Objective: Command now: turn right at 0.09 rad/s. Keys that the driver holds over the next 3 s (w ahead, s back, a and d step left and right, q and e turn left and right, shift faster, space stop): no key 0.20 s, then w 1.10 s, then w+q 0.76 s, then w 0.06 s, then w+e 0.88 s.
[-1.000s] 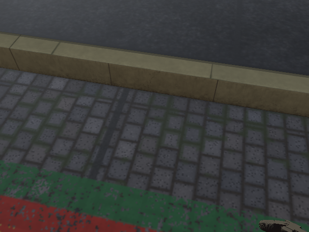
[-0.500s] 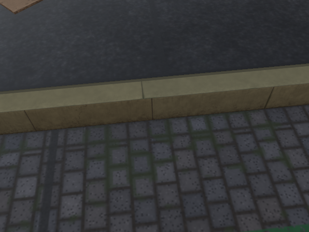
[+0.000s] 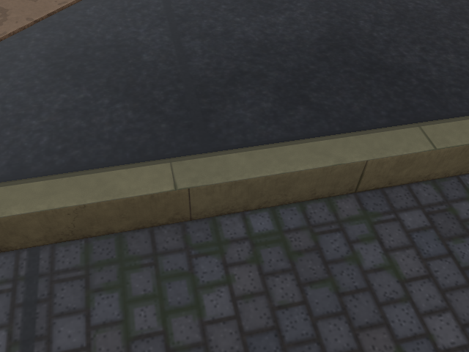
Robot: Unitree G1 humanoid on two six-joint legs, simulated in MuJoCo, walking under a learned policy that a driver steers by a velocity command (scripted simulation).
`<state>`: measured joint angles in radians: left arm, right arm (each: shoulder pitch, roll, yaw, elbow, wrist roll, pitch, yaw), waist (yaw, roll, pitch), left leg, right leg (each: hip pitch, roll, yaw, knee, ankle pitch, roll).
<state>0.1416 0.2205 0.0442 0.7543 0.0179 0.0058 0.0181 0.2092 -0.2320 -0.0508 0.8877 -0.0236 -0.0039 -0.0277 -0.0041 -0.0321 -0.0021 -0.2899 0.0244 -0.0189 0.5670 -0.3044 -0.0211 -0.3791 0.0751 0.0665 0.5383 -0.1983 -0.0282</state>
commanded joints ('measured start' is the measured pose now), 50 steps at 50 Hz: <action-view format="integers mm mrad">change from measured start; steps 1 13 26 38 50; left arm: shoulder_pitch -37 32 277 306 235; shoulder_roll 100 98 147 179 109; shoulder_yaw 34 43 58 40 21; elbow -59 24 98 141 152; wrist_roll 5 -23 -20 -35 18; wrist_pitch -8 -14 -119 -94 -81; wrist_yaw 1 0 -37 -3 -39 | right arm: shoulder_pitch -79 50 -46 -316 -4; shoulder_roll -123 -118 -127 -75 -114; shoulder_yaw -19 -17 -24 3 -21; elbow -66 -12 -84 -184 -55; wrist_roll -1 29 69 47 7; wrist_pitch -32 -27 -116 -92 -66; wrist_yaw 3 -10 23 58 45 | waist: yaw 32 -12 67 81 18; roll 198 43 -56 -60 106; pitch -19 8 14 105 11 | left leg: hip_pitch -74 -14 -582 -307 142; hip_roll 133 35 22 24 219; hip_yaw -159 -58 -78 49 -292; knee -231 -139 671 18 -404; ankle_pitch -40 -281 -153 362 -23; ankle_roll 88 95 83 25 207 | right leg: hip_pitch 140 83 558 302 -145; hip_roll -50 -41 -401 -268 -163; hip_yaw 20 28 499 57 -9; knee -25 -28 -272 -435 605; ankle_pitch -3 -310 39 207 -77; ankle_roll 2 -50 -260 -164 -55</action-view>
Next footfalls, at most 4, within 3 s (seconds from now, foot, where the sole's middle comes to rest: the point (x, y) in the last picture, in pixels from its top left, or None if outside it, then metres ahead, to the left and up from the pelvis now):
0.88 left None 0.44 0.12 -0.77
1.42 right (259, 282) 0.72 -0.07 -0.77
2.08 left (155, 162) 1.06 0.27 -0.60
2.62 right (159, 100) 1.37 0.29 -0.60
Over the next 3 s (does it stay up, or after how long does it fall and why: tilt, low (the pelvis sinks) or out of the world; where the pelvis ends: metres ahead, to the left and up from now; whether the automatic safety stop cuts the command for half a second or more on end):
stays up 1.43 0.43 0.16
